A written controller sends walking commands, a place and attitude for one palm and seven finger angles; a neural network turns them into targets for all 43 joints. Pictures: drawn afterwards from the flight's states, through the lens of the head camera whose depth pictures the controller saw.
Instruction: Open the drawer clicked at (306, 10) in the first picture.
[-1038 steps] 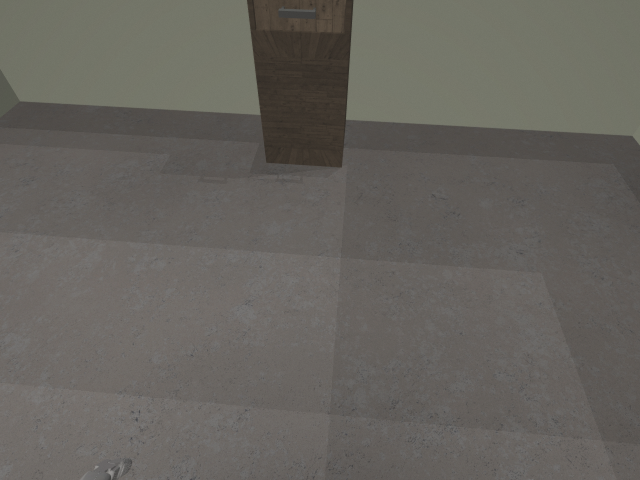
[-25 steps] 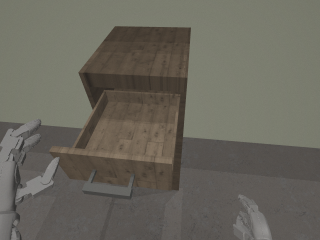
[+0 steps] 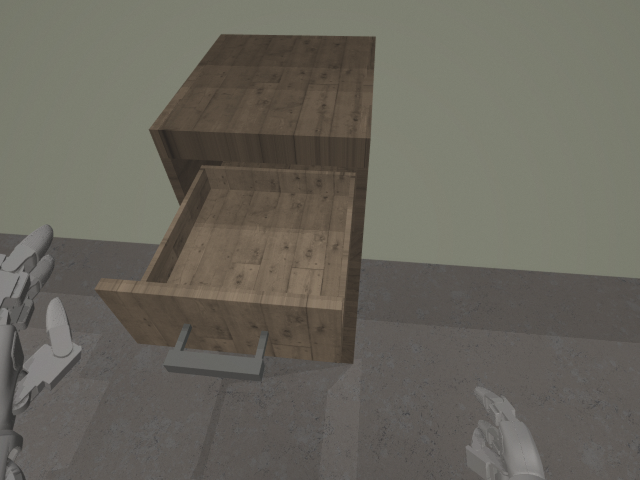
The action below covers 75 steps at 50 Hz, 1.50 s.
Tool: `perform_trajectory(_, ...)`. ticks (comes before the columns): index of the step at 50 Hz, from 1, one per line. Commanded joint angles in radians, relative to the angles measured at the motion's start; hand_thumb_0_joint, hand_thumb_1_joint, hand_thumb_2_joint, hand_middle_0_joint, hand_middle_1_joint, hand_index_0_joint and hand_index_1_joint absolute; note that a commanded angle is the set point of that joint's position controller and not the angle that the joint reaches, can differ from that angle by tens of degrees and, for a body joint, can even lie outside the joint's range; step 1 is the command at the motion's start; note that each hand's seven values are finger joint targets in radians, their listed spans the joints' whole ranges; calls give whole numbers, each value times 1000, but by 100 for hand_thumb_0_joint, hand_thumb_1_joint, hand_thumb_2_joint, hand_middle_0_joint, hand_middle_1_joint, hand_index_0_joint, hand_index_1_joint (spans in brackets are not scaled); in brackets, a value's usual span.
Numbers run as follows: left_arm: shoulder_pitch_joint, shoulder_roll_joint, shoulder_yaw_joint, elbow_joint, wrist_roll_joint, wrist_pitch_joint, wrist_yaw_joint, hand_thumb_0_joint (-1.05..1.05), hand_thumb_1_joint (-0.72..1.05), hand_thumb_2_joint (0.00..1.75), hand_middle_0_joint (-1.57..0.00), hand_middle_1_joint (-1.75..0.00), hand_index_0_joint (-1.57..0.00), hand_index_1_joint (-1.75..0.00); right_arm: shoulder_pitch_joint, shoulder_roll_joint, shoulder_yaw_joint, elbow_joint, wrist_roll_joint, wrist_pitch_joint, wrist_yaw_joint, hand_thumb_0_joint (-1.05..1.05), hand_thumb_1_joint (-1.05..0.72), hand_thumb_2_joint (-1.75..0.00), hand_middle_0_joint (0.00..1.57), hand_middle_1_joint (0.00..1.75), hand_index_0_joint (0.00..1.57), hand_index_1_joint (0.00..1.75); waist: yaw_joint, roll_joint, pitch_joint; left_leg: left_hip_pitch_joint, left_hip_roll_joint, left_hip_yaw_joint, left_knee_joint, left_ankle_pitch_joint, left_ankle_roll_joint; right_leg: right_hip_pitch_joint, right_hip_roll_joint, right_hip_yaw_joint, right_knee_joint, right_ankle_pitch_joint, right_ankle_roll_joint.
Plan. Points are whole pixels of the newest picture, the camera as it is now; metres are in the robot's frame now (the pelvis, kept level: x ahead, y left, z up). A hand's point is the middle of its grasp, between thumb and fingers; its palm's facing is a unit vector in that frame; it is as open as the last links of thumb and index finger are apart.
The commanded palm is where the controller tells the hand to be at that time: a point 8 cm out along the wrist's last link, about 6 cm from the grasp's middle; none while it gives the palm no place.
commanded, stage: step back with the hand held close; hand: left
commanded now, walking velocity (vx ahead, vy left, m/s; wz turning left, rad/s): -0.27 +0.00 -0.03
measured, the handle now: (219, 350) +0.29 +0.18 -0.04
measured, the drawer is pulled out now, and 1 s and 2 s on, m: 0.30 0.30 0.30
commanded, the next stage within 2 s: stop stepping back and stand still in 1.28 s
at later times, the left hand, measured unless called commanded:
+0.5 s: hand (27, 422) +0.13 +0.26 +0.15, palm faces +0.36 -0.82 -0.45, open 7.4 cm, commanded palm +0.07 +0.30 +0.17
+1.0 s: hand out of the picture +0.10 +0.26 +0.16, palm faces +0.38 -0.81 -0.46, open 7.4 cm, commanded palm +0.02 +0.30 +0.17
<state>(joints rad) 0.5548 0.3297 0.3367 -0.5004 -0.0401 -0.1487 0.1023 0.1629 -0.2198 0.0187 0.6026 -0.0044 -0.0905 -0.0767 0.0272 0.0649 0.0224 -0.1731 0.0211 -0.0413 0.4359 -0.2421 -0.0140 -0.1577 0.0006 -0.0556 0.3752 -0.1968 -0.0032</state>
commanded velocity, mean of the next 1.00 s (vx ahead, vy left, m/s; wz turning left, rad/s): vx -0.32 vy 0.00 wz -0.03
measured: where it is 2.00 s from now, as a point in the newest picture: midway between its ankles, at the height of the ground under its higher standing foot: outside the picture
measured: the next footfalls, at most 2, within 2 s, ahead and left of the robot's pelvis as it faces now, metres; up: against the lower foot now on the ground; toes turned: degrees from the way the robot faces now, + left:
right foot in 1.14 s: -0.18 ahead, -0.11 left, +0.00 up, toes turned -3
left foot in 1.38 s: -0.13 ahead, +0.09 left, +0.00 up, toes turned +2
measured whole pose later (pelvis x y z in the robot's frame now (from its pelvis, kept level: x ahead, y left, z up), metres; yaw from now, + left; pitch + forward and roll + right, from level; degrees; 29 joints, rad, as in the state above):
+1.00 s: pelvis -0.10 +0.02 -0.02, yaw +1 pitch +1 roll -2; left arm 0.60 0.41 0.41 -0.63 -0.03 -0.23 0.16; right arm 0.18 -0.19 -0.02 0.60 -0.01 -0.12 -0.08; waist -0.02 -0.01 0.03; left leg -0.48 0.02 -0.05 0.61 -0.16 0.01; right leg -0.49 0.06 0.02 0.85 -0.42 0.01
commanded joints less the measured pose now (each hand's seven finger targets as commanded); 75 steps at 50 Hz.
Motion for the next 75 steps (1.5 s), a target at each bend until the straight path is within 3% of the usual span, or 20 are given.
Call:
perform_trajectory(1, 65, 172, 113, -238, -4, -85, 25, 0, 90, 90, -20, -30, -20, -30, -109, -116, -60, -186, 6, -28, -12, 0, -90, -90, 20, 30, 20, 30, -11, -31, -149, -24, 8, 7, -6, 269, 37, 7, -78, 47, -28, 204, -6)
perform_trajectory(9, 111, 198, 143, -285, -10, -81, 43, 0, 90, 90, -20, -30, -20, -30, -102, -116, -79, -213, 13, -13, -23, 0, -90, -90, 20, 30, 20, 30, -10, -30, -196, -89, 42, -23, -1, 365, 31, 30, -66, 29, 84, 269, 0)
perform_trajectory(25, 62, 198, 143, -338, 7, -121, 80, 0, 90, 90, -20, -30, -20, -30, -76, -120, -67, -208, 10, -56, -21, 0, -90, -90, 20, 30, 20, 30, -31, -4, -97, -350, 50, -69, -47, -230, 60, -80, -65, 99, 64, -163, -5)
perform_trajectory(32, 68, 209, 179, -343, 26, -144, 80, 0, 90, 90, -20, -30, -20, -30, -73, -123, -66, -212, 2, -90, -17, 0, -90, -90, 20, 30, 20, 30, -20, 69, -130, -531, 113, -120, -110, -281, 97, 106, -4, 84, 254, 19, 10)
perform_trajectory(35, 47, 194, 169, -344, 28, -156, 77, 0, 90, 90, -20, -30, -20, -30, -51, -121, -69, -205, 1, -95, -7, 0, -90, -90, 20, 30, 20, 30, -27, -10, -95, -558, 66, -87, -20, -352, 86, 40, -47, 162, 181, -59, -10)
perform_trajectory(40, 7, 207, 148, -334, 7, -141, 90, 0, 90, 90, -20, -30, -20, -30, -48, -94, -69, -143, 0, -67, 3, 0, -90, -90, 20, 30, 20, 30, -38, -229, -142, -143, -57, 37, 323, -149, 14, -342, -247, 287, -98, -169, -113)
perform_trajectory(43, 40, 212, 162, -332, 5, -134, 91, 0, 90, 90, -20, -30, -20, -30, -71, -106, -69, -146, 2, -47, -6, 0, -90, -90, 20, 30, 20, 30, -39, -84, -131, -169, 17, -52, 82, -88, 41, -305, -127, 156, 41, -131, -47)
perform_trajectory(46, 55, 208, 191, -367, 21, -155, 85, 0, 90, 90, -20, -30, -20, -30, -84, -124, -79, -185, -4, -73, -10, 0, -90, -90, 20, 30, 20, 30, -28, 224, -138, -603, 290, -337, -290, -393, 163, 40, 87, 50, 561, -233, 25)
perform_trajectory(48, 67, 212, 185, -372, 10, -152, 89, 0, 90, 90, -20, -30, -20, -30, -62, -99, -85, -169, -20, -92, -12, 0, -90, -90, 20, 30, 20, 30, -30, 105, -151, -420, 296, -315, -176, -58, 193, -127, 77, 110, 636, -309, 6)
perform_trajectory(50, 94, 180, 150, -363, -3, -147, 84, 0, 90, 90, -20, -30, -20, -30, -49, -106, -84, -134, -19, -116, 6, 0, -90, -90, 20, 30, 20, 30, -20, 131, -174, -213, 248, -212, -88, 191, 168, -209, 54, 80, 512, -330, 7)
perform_trajectory(53, 61, 192, 127, -392, -17, -140, 69, 0, 90, 90, -20, -30, -20, -30, -63, -111, -65, -106, -24, -136, 23, 0, -90, -90, 20, 30, 20, 30, -17, 166, -193, -112, 244, -213, -77, 304, 153, -171, 53, 72, 323, -273, 7)
perform_trajectory(56, 14, 222, 150, -375, -31, -139, 43, 0, 90, 90, -20, -30, -20, -30, -110, -118, -56, -113, -15, -129, 27, 0, -90, -90, 20, 30, 20, 30, 1, 76, -165, -150, 192, -149, -33, 140, 98, -67, 19, 70, 1, -79, -9)
perform_trajectory(58, -1, 286, 187, -351, -25, -149, 38, 0, 90, 90, -20, -30, -20, -30, -109, -90, -49, -130, 0, -103, 26, 0, -90, -90, 20, 30, 20, 30, -16, -189, -151, -184, 7, 58, 230, -95, -7, -153, -238, 315, -140, 143, -105)
perform_trajectory(59, 26, 246, 148, -307, -23, -131, 42, 0, 90, 90, -20, -30, -20, -30, -99, -100, -77, -130, 30, -96, 25, 0, -90, -90, 20, 30, 20, 30, -10, -317, -170, -247, -81, 46, 513, -191, -25, -172, -350, 405, -137, 304, -156)
perform_trajectory(61, 89, 227, 161, -276, -6, -102, 54, 0, 90, 90, -20, -30, -20, -30, -124, -43, -46, -143, 10, -61, 13, 0, -90, -90, 20, 30, 20, 30, -22, -256, -185, -388, -51, 18, 613, -256, -33, -16, -317, 263, 7, 759, -174)
perform_trajectory(64, 92, 223, 161, -293, 10, -96, 60, 0, 90, 90, -20, -30, -20, -30, -146, -36, -12, -150, 0, -26, -14, 0, -90, -90, 20, 30, 20, 30, -34, -214, -187, -314, -43, 93, 263, -212, -22, 73, -233, 184, 73, 922, -117)
perform_trajectory(67, 56, 242, 134, -370, 1, -104, 64, 0, 90, 90, -20, -30, -20, -30, -122, -81, -44, -148, 14, -7, -25, 0, -90, -90, 20, 30, 20, 30, -51, -64, -197, -90, 22, 68, -119, 332, -7, 40, -119, 101, 174, 666, -30)
perform_trajectory(69, 85, 245, 133, -401, -10, -131, 51, 0, 90, 90, -20, -30, -20, -30, -73, -115, -81, -171, 27, -36, 3, 0, -90, -90, 20, 30, 20, 30, -10, 101, -284, 140, 275, -99, -61, 916, 90, -164, -10, 84, 306, -111, 6)
perform_trajectory(72, 187, 258, 196, -427, -23, -121, 52, 0, 90, 90, -20, -30, -20, -30, -47, -100, -79, -174, -10, -79, 17, 0, -90, -90, 20, 30, 20, 30, -19, 218, -279, 109, 289, -124, -47, 786, 143, -236, 11, 73, 435, -298, 9)
perform_trajectory(75, 195, 221, 169, -430, -13, -89, 67, 0, 90, 90, -20, -30, -20, -30, -44, -103, -65, -174, 12, -86, 25, 0, -90, -90, 20, 30, 20, 30, -35, 115, -188, -15, 221, -57, -63, 468, 114, -132, 11, 27, 270, -209, 20)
